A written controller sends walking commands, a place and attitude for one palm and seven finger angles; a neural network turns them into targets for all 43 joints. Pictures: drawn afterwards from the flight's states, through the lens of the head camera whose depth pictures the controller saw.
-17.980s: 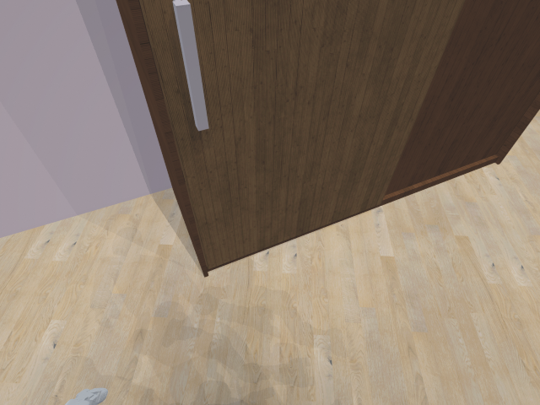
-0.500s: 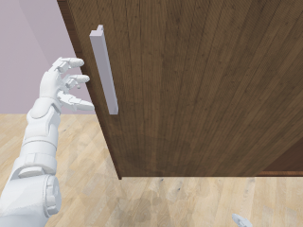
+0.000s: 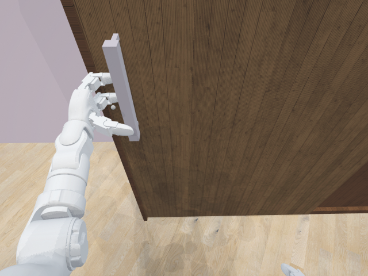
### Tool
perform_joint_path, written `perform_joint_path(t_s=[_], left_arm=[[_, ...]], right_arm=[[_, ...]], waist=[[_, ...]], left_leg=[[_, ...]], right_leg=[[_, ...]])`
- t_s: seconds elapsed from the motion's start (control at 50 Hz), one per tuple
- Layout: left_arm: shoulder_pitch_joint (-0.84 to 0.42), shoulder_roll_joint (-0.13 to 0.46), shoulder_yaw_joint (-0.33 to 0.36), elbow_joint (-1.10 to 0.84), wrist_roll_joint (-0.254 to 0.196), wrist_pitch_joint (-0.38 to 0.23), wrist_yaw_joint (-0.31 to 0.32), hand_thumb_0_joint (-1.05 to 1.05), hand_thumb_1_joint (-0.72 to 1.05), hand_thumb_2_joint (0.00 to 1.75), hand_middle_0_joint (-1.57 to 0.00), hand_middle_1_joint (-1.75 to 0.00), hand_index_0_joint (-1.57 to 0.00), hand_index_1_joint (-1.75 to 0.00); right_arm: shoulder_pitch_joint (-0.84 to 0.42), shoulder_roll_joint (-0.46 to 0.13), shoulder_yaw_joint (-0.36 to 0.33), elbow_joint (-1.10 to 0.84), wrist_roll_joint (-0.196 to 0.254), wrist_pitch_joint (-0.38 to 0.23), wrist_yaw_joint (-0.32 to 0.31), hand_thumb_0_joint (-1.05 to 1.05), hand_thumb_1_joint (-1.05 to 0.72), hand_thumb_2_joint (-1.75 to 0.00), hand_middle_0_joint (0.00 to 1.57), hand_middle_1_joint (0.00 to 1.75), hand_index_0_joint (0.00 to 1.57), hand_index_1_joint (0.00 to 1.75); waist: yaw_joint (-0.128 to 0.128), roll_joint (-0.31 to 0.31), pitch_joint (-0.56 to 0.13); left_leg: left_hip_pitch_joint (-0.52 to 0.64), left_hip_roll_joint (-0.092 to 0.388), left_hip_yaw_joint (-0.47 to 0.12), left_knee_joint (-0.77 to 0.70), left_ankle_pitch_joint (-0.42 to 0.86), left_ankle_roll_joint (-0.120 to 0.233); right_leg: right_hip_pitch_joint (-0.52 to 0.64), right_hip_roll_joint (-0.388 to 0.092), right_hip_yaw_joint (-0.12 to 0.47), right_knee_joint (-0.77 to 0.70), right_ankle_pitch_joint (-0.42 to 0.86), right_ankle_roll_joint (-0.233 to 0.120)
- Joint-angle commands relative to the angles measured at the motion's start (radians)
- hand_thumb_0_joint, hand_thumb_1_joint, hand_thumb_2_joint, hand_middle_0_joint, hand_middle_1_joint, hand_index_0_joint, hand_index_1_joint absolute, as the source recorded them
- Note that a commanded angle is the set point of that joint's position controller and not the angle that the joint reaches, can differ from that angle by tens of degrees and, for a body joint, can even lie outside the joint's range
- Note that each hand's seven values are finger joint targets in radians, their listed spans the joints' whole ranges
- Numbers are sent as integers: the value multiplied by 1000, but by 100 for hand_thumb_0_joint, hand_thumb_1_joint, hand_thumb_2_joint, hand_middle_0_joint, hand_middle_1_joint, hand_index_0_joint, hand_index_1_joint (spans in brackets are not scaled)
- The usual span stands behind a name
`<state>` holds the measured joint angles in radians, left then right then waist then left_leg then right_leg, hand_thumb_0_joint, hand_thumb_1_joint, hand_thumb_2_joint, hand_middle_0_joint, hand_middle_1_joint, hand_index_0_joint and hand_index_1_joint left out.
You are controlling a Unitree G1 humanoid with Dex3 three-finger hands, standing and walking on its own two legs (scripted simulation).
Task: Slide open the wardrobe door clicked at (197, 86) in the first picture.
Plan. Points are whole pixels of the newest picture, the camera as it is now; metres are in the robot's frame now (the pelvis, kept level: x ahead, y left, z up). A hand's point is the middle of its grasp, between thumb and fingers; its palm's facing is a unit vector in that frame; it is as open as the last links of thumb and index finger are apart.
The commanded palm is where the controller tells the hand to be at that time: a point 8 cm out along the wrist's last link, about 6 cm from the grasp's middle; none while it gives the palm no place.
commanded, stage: feel for the door with the fingertips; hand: left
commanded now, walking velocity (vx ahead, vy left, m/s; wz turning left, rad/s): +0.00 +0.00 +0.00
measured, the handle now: (126, 94) +0.49 +0.15 +0.14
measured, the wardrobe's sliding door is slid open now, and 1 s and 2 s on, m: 0.00 0.00 0.00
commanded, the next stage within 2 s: slide the fingers in behind the handle in 0.44 s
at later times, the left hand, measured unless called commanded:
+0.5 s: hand (106, 102) +0.44 +0.18 +0.16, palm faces +0.03 -1.00 +0.01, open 13.9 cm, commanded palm +0.43 +0.23 +0.15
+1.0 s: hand (111, 105) +0.44 +0.17 +0.15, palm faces +0.01 -1.00 +0.00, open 13.9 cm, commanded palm +0.41 +0.21 +0.15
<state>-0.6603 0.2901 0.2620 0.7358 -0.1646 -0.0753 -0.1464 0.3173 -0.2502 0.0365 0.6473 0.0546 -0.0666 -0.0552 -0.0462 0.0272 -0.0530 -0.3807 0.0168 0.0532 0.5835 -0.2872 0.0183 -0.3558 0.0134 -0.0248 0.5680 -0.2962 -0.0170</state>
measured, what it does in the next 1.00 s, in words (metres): stands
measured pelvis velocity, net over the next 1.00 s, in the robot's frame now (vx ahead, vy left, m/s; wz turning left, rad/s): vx -0.01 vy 0.00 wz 0.02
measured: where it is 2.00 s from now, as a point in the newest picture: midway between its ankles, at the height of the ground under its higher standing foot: outside the picture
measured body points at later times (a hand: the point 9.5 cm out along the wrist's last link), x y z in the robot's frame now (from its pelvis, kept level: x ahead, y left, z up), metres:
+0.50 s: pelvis -0.01 -0.01 +0.00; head +0.03 -0.01 +0.45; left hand +0.43 +0.23 +0.16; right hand +0.08 -0.27 -0.12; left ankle +0.01 +0.11 -0.73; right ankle -0.01 -0.11 -0.73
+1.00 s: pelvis -0.01 +0.00 -0.01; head +0.02 +0.00 +0.44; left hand +0.43 +0.22 +0.15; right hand +0.06 -0.25 -0.12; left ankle +0.01 +0.11 -0.73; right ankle -0.01 -0.11 -0.73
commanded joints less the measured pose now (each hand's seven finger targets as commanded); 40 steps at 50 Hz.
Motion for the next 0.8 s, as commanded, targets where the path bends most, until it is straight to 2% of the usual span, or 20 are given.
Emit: perform_joint_path(t_s=[0.0,0.04,0.08,0.12,0.18,0.2,0.26,0.3,0.32,0.36,0.38,0.4,0.46,0.5,0.52,0.54,0.64,0.7,0.76,0.78], left_arm=[[-467,276,59,-225,-6,-78,7,0,-50,30,-30,-120,-30,-120],[-482,239,28,-206,-14,-71,-1,0,-50,30,-30,-120,-30,-120],[-516,245,28,-157,-19,-66,-9,0,-50,30,-30,-120,-30,-120],[-525,292,65,-149,-20,-74,-15,0,-50,30,-30,-120,-30,-120],[-541,264,39,-132,-24,-86,-37,0,-50,30,-30,-120,-30,-120],[-518,275,47,-111,-28,-90,-43,0,-50,30,-30,-120,-30,-120],[-591,240,-1,-73,-28,-96,-62,0,-50,30,-30,-120,-30,-120],[-579,305,53,-53,-30,-105,-58,0,-50,30,-30,-120,-30,-120],[-608,291,41,-63,-30,-110,-58,0,-50,30,-30,-120,-30,-120],[-632,286,38,-64,-26,-122,-55,0,-50,30,-30,-120,-30,-120],[-615,299,55,-41,-26,-124,-54,0,-50,30,-30,-120,-30,-120],[-599,322,66,-13,-23,-128,-53,0,-50,30,-30,-120,-30,-120],[-666,299,35,10,-13,-139,-53,0,-50,30,-30,-120,-30,-120],[-693,318,41,41,-9,-143,-51,0,-50,30,-30,-120,-30,-120],[-719,306,29,42,-8,-142,-53,0,-50,30,-30,-120,-30,-120],[-738,309,30,67,-6,-141,-52,0,-50,30,-30,-120,-30,-120],[-709,278,21,83,-14,-151,-57,0,-50,30,-30,-120,-30,-120],[-703,269,14,99,-17,-155,-55,0,-50,30,-30,-120,-30,-120],[-712,229,-18,61,-15,-157,-53,0,-50,30,-30,-120,-30,-120],[-684,262,19,71,-11,-156,-46,0,-50,30,-30,-120,-30,-120]], right_arm=[[-13,-142,-54,-113,1,-39,-18,0,-90,-90,20,30,20,30],[-21,-138,-49,-112,4,-39,-20,0,-90,-90,20,30,20,30],[-12,-142,-50,-101,5,-39,-25,0,-90,-90,20,30,20,30],[-5,-149,-51,-100,3,-39,-28,0,-90,-90,20,30,20,30],[3,-144,-53,-95,4,-41,-26,0,-90,-90,20,30,20,30],[13,-149,-55,-95,4,-40,-25,0,-90,-90,20,30,20,30],[10,-149,-51,-86,8,-39,-24,0,-90,-90,20,30,20,30],[24,-161,-57,-84,5,-36,-25,0,-90,-90,20,30,20,30],[17,-156,-55,-86,5,-37,-25,0,-90,-90,20,30,20,30],[29,-154,-57,-81,3,-40,-22,0,-90,-90,20,30,20,30],[36,-156,-58,-78,1,-40,-21,0,-90,-90,20,30,20,30],[42,-161,-59,-74,1,-35,-22,0,-90,-90,20,30,20,30],[44,-158,-55,-70,1,-35,-20,0,-90,-90,20,30,20,30],[63,-167,-57,-62,-1,-34,-21,0,-90,-90,20,30,20,30],[57,-164,-56,-61,0,-36,-20,0,-90,-90,20,30,20,30],[63,-164,-56,-52,0,-36,-21,0,-90,-90,20,30,20,30],[77,-166,-59,-56,-4,-42,-12,0,-90,-90,20,30,20,30],[85,-168,-59,-52,-5,-41,-12,0,-90,-90,20,30,20,30],[70,-161,-55,-61,-2,-47,-6,0,-90,-90,20,30,20,30],[78,-165,-59,-60,-5,-48,-6,0,-90,-90,20,30,20,30]], waist=[[13,-22,-308],[1,1,-279],[-12,-38,-258],[-1,-32,-299],[-9,-16,-311],[-9,-53,-313],[-31,-13,-265],[-18,-41,-294],[-23,1,-302],[-24,6,-332],[-21,-26,-334],[-22,-43,-320],[-37,1,-292],[-49,-40,-289],[-52,10,-295],[-60,-1,-282],[-50,-8,-324],[-56,-40,-303],[-51,26,-300],[-37,1,-310]], left_leg=[[179,-7,-45,-50,262,24],[175,-10,-42,-56,224,23],[157,-9,-43,-58,187,26],[158,-14,-41,-54,203,29],[168,-17,-38,-42,230,29],[156,-17,-38,-38,231,32],[144,-19,-41,-41,184,29],[134,-19,-45,-34,181,32],[143,-22,-42,-32,185,32],[154,-21,-48,-28,203,29],[149,-19,-49,-24,203,31],[128,-17,-48,-24,196,32],[116,-20,-48,-26,160,30],[107,-16,-59,-24,154,32],[117,-18,-56,-22,142,31],[108,-17,-62,-21,124,30],[119,-15,-69,-17,132,27],[109,-10,-76,-20,117,27],[128,-11,-78,-23,107,21],[127,-9,-85,-23,112,20]], right_leg=[[106,9,6,-64,339,-4],[80,8,7,-75,310,-2],[67,8,9,-86,282,1],[96,4,15,-80,303,0],[94,4,17,-73,343,0],[104,4,15,-72,349,3],[52,2,15,-79,300,2],[67,2,16,-75,287,2],[61,1,22,-72,297,2],[59,4,18,-64,306,0],[61,6,17,-62,308,1],[67,5,16,-64,299,3],[27,4,20,-66,264,3],[18,5,12,-64,245,3],[-1,5,19,-67,234,4],[-16,6,16,-69,211,4],[-20,10,8,-57,204,0],[-31,11,-2,-58,175,-1],[-57,13,-1,-53,163,-4],[-52,15,-6,-48,159,-7]])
